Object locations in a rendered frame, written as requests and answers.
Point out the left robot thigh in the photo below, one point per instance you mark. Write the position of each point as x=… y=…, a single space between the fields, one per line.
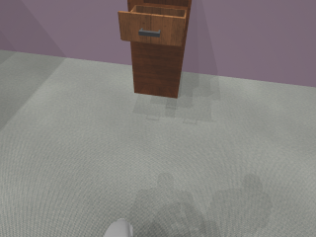
x=119 y=229

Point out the drawer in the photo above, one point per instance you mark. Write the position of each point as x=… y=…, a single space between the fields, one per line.
x=170 y=22

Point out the handle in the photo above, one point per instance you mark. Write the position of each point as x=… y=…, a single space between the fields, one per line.
x=145 y=33

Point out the cabinet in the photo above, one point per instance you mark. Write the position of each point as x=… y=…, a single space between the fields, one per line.
x=157 y=68

